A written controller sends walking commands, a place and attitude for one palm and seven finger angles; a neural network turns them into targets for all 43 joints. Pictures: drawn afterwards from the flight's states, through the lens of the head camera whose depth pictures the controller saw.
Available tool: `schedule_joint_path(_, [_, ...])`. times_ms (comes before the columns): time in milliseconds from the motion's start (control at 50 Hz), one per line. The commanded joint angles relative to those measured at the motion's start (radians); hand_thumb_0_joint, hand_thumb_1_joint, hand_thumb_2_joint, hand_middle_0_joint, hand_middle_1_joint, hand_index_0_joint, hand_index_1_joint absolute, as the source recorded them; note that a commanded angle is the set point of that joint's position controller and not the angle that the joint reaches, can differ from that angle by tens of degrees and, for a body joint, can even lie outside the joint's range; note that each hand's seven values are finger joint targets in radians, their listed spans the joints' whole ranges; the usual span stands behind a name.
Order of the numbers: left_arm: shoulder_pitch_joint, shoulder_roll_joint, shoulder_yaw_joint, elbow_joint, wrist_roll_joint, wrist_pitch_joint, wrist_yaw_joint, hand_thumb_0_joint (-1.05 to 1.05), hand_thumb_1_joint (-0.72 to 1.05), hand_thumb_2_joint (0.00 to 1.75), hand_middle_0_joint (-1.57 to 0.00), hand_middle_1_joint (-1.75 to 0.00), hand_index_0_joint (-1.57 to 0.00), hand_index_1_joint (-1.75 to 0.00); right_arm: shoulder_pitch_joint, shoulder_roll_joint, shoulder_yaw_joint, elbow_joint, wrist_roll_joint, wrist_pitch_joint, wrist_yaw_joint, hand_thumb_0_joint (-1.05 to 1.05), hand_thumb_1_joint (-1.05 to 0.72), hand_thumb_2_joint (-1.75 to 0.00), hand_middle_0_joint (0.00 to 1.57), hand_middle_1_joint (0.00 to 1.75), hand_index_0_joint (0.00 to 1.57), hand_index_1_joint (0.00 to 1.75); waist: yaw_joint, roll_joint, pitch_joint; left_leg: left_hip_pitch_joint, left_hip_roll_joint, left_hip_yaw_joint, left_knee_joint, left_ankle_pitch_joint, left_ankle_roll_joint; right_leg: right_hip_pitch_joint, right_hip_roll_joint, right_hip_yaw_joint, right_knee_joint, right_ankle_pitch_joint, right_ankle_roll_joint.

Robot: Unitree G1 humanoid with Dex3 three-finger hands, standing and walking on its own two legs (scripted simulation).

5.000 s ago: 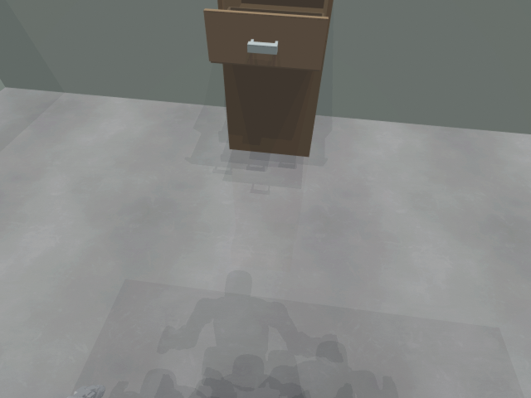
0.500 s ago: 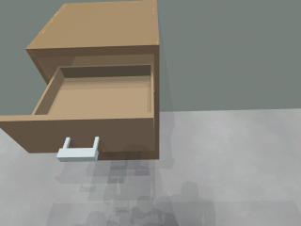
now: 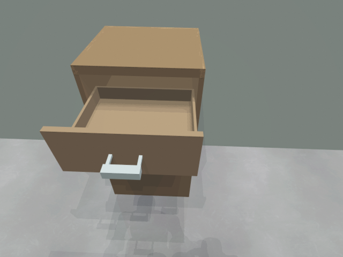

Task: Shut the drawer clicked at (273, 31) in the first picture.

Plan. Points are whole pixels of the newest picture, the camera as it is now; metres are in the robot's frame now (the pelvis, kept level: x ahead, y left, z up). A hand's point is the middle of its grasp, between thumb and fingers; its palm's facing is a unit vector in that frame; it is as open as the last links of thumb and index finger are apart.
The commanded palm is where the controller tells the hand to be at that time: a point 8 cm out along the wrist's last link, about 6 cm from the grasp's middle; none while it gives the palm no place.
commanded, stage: come to a stop and stand still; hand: left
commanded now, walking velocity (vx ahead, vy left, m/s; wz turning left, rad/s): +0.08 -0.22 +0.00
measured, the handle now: (123, 164) +0.36 +0.16 +0.01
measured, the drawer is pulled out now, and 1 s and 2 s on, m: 0.30 0.30 0.29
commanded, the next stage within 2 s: look again from close up in 0.66 s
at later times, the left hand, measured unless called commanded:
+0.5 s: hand out of the picture +0.04 +0.16 -0.17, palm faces +0.01 -0.98 -0.18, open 7.2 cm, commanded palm none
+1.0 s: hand out of the picture +0.03 +0.16 -0.16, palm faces +0.01 -0.98 -0.18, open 7.3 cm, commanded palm none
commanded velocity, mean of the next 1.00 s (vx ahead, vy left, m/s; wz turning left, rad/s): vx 0.00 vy -0.01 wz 0.00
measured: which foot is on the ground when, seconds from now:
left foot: down 0.00-1.00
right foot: up 0.00-0.14, down 0.16-1.00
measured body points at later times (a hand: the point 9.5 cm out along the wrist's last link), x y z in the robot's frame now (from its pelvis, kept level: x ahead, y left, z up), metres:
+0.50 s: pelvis +0.02 -0.01 +0.01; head +0.02 +0.00 +0.46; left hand +0.04 +0.21 -0.15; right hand +0.00 -0.23 -0.15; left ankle +0.00 +0.09 -0.73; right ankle +0.02 -0.09 -0.73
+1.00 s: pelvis +0.03 -0.01 +0.01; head +0.04 +0.00 +0.46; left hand +0.03 +0.21 -0.15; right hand +0.03 -0.22 -0.15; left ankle +0.00 +0.09 -0.73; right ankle +0.02 -0.09 -0.73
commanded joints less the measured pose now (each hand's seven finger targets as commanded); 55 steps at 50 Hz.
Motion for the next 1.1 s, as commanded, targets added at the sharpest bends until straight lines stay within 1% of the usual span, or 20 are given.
schedule_joint_path(0, [-0.012, 0.068, 0.018, -0.128, -0.004, -0.026, -0.016, 0.0, 0.9, 0.9, -0.2, -0.3, -0.2, -0.3, -0.004, -0.205, -0.05, -0.068, -0.007, -0.028, -0.015, 0.0, -0.9, -0.9, 0.2, 0.3, 0.2, 0.3, -0.007, 0.064, 0.186, -0.139, 0.292, -0.313, -0.364, -0.216, 0.122, -0.066, -0.002, 0.02, -0.029, -0.048, -0.005])
schedule_joint_path(60, [0.033, 0.047, 0.012, -0.13, -0.005, -0.035, -0.018, 0.0, 0.9, 0.9, -0.2, -0.3, -0.2, -0.3, 0.029, -0.211, -0.054, -0.049, -0.005, -0.028, -0.017, 0.0, -0.9, -0.9, 0.2, 0.3, 0.2, 0.3, -0.007, 0.064, 0.122, -0.109, 0.281, -0.304, -0.308, -0.166, 0.121, 0.054, 0.012, 0.007, -0.232, -0.033, -0.014])
schedule_joint_path(100, [0.074, 0.039, 0.008, -0.114, -0.005, -0.043, -0.012, 0.0, 0.9, 0.9, -0.2, -0.3, -0.2, -0.3, 0.036, -0.183, -0.045, -0.039, 0.004, -0.025, -0.017, 0.0, -0.9, -0.9, 0.2, 0.3, 0.2, 0.3, 0.006, 0.007, 0.103, -0.15, 0.224, -0.255, -0.232, -0.147, 0.08, 0.175, 0.025, 0.018, -0.409, 0.07, -0.023])
schedule_joint_path(140, [0.093, 0.081, 0.004, -0.103, -0.004, -0.058, 0.001, 0.0, 0.9, 0.9, -0.2, -0.3, -0.2, -0.3, 0.044, -0.107, -0.022, -0.037, 0.017, -0.028, -0.011, 0.0, -0.9, -0.9, 0.2, 0.3, 0.2, 0.3, 0.0, -0.121, 0.08, -0.198, 0.059, -0.106, -0.065, -0.16, 0.015, 0.218, -0.104, 0.242, -0.545, -0.012, -0.083])
schedule_joint_path(160, [0.069, 0.113, 0.008, -0.099, -0.009, -0.068, 0.007, 0.0, 0.9, 0.9, -0.2, -0.3, -0.2, -0.3, 0.07, -0.075, -0.012, -0.021, 0.018, -0.023, -0.01, 0.0, -0.9, -0.9, 0.2, 0.3, 0.2, 0.3, -0.02, -0.245, 0.05, -0.181, -0.001, -0.022, 0.054, -0.161, -0.015, 0.2, -0.183, 0.357, -0.637, -0.173, -0.133])
schedule_joint_path(180, [0.051, 0.117, 0.014, -0.104, -0.014, -0.074, 0.015, 0.0, 0.9, 0.9, -0.2, -0.3, -0.2, -0.3, 0.075, -0.08, -0.014, -0.006, 0.017, -0.017, -0.011, 0.0, -0.9, -0.9, 0.2, 0.3, 0.2, 0.3, -0.013, -0.28, 0.056, -0.172, -0.005, -0.042, 0.139, -0.161, -0.019, 0.175, -0.218, 0.41, -0.694, -0.189, -0.18])
schedule_joint_path(200, [0.037, 0.103, 0.013, -0.1, -0.015, -0.076, 0.022, 0.0, 0.9, 0.9, -0.2, -0.3, -0.2, -0.3, 0.064, -0.079, -0.015, 0.006, 0.018, -0.019, -0.009, 0.0, -0.9, -0.9, 0.2, 0.3, 0.2, 0.3, -0.013, -0.213, 0.089, -0.188, 0.004, -0.063, 0.193, -0.154, -0.022, 0.173, -0.225, 0.412, -0.687, -0.096, -0.201])
schedule_joint_path(220, [0.02, 0.099, 0.01, -0.096, -0.015, -0.08, 0.026, 0.0, 0.9, 0.9, -0.2, -0.3, -0.2, -0.3, 0.072, -0.067, -0.013, 0.021, 0.02, -0.021, -0.006, 0.0, -0.9, -0.9, 0.2, 0.3, 0.2, 0.3, -0.024, -0.154, 0.095, -0.183, 0.013, -0.066, 0.198, -0.141, -0.024, 0.179, -0.216, 0.364, -0.658, 0.011, -0.208])
schedule_joint_path(240, [0.004, 0.094, 0.007, -0.089, -0.016, -0.083, 0.026, 0.0, 0.9, 0.9, -0.2, -0.3, -0.2, -0.3, 0.08, -0.053, -0.009, 0.036, 0.021, -0.024, -0.005, 0.0, -0.9, -0.9, 0.2, 0.3, 0.2, 0.3, -0.031, -0.098, 0.081, -0.154, 0.013, -0.058, 0.148, -0.126, -0.028, 0.198, -0.198, 0.31, -0.619, 0.132, -0.207])
schedule_joint_path(260, [-0.008, 0.096, 0.005, -0.081, -0.017, -0.085, 0.026, 0.0, 0.9, 0.9, -0.2, -0.3, -0.2, -0.3, 0.095, -0.034, -0.004, 0.051, 0.022, -0.028, -0.005, 0.0, -0.9, -0.9, 0.2, 0.3, 0.2, 0.3, -0.036, -0.086, 0.062, -0.112, 0.012, -0.049, 0.041, -0.099, -0.031, 0.222, -0.184, 0.265, -0.575, 0.215, -0.197])
schedule_joint_path(300, [-0.02, 0.081, -0.007, -0.06, -0.027, -0.089, 0.025, 0.0, 0.9, 0.9, -0.2, -0.3, -0.2, -0.3, 0.122, -0.006, 0.011, 0.091, 0.025, -0.04, -0.009, 0.0, -0.9, -0.9, 0.2, 0.3, 0.2, 0.3, -0.043, -0.047, 0.058, 0.019, 0.006, -0.061, -0.166, 0.043, -0.035, 0.19, -0.132, 0.194, -0.513, 0.229, -0.133])
schedule_joint_path(320, [-0.025, 0.059, -0.015, -0.05, -0.032, -0.089, 0.022, 0.0, 0.9, 0.9, -0.2, -0.3, -0.2, -0.3, 0.124, -0.018, 0.014, 0.104, 0.023, -0.046, -0.013, 0.0, -0.9, -0.9, 0.2, 0.3, 0.2, 0.3, -0.035, -0.007, 0.089, 0.03, 0.04, -0.108, -0.199, 0.091, -0.022, 0.159, -0.094, 0.165, -0.497, 0.182, -0.097])
schedule_joint_path(340, [-0.011, 0.037, -0.021, -0.042, -0.034, -0.091, 0.02, 0.0, 0.9, 0.9, -0.2, -0.3, -0.2, -0.3, 0.113, -0.036, 0.015, 0.108, 0.02, -0.052, -0.015, 0.0, -0.9, -0.9, 0.2, 0.3, 0.2, 0.3, -0.019, 0.031, 0.098, 0.016, 0.085, -0.151, -0.195, 0.157, -0.006, 0.161, -0.058, 0.142, -0.498, 0.178, -0.07])
schedule_joint_path(360, [-0.012, 0.036, -0.022, -0.036, -0.033, -0.087, 0.02, 0.0, 0.9, 0.9, -0.2, -0.3, -0.2, -0.3, 0.097, -0.043, 0.015, 0.104, 0.019, -0.053, -0.014, 0.0, -0.9, -0.9, 0.2, 0.3, 0.2, 0.3, -0.009, 0.04, 0.1, -0.03, 0.103, -0.162, -0.203, 0.135, -0.004, 0.191, -0.054, 0.134, -0.513, 0.142, -0.06])
schedule_joint_path(380, [-0.01, 0.037, -0.025, -0.018, -0.035, -0.082, 0.022, 0.0, 0.9, 0.9, -0.2, -0.3, -0.2, -0.3, 0.078, -0.036, 0.019, 0.115, 0.02, -0.057, -0.015, 0.0, -0.9, -0.9, 0.2, 0.3, 0.2, 0.3, 0.001, 0.131, 0.114, -0.061, 0.111, -0.189, -0.241, 0.146, 0.0, 0.217, -0.046, 0.129, -0.503, 0.152, -0.052])
schedule_joint_path(420, [0.01, 0.031, -0.032, 0.008, -0.035, -0.086, 0.022, 0.0, 0.9, 0.9, -0.2, -0.3, -0.2, -0.3, 0.071, -0.03, 0.024, 0.124, 0.023, -0.06, -0.019, 0.0, -0.9, -0.9, 0.2, 0.3, 0.2, 0.3, 0.012, 0.111, 0.121, -0.08, 0.111, -0.185, -0.24, 0.177, 0.004, 0.271, -0.049, 0.116, -0.497, 0.226, -0.049])
schedule_joint_path(480, [0.002, 0.03, -0.039, 0.024, -0.038, -0.093, 0.023, 0.0, 0.9, 0.9, -0.2, -0.3, -0.2, -0.3, 0.09, -0.027, 0.026, 0.14, 0.026, -0.062, -0.021, 0.0, -0.9, -0.9, 0.2, 0.3, 0.2, 0.3, 0.001, 0.013, 0.091, -0.028, 0.103, -0.161, -0.226, 0.222, -0.004, 0.293, -0.068, 0.116, -0.509, 0.31, -0.049])
schedule_joint_path(560, [-0.013, 0.026, -0.042, 0.026, -0.038, -0.095, 0.027, 0.0, 0.9, 0.9, -0.2, -0.3, -0.2, -0.3, 0.093, -0.029, 0.024, 0.161, 0.027, -0.056, -0.02, 0.0, -0.9, -0.9, 0.2, 0.3, 0.2, 0.3, -0.009, -0.021, 0.087, 0.002, 0.094, -0.152, -0.223, 0.203, -0.009, 0.285, -0.081, 0.122, -0.521, 0.318, -0.048])
schedule_joint_path(800, [-0.003, 0.026, -0.046, 0.042, -0.039, -0.1, 0.033, 0.0, 0.9, 0.9, -0.2, -0.3, -0.2, -0.3, 0.075, -0.031, 0.026, 0.182, 0.028, -0.06, -0.019, 0.0, -0.9, -0.9, 0.2, 0.3, 0.2, 0.3, -0.008, -0.013, 0.078, 0.06, 0.097, -0.148, -0.245, 0.259, -0.006, 0.283, -0.086, 0.124, -0.526, 0.357, -0.041])
schedule_joint_path(1080, [0.022, 0.016, -0.053, 0.068, -0.038, -0.098, 0.033, 0.0, 0.9, 0.9, -0.2, -0.3, -0.2, -0.3, 0.071, -0.024, 0.03, 0.19, 0.03, -0.058, -0.02, 0.0, -0.9, -0.9, 0.2, 0.3, 0.2, 0.3, -0.01, -0.011, 0.117, 0.062, 0.093, -0.147, -0.262, 0.196, -0.002, 0.239, -0.082, 0.134, -0.556, 0.262, -0.039])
